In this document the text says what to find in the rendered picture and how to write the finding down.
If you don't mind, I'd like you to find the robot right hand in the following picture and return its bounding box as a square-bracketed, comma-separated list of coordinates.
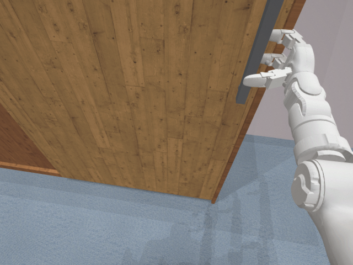
[243, 29, 315, 89]

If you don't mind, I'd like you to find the robot right upper arm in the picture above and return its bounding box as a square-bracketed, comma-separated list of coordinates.
[291, 159, 353, 265]

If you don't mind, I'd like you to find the handle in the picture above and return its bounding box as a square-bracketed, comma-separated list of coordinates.
[236, 0, 284, 104]

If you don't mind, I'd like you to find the robot right forearm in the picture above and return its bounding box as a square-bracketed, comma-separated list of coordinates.
[284, 72, 353, 165]

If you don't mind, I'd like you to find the wardrobe door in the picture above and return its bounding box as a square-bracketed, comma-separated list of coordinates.
[0, 0, 294, 200]
[0, 103, 55, 169]

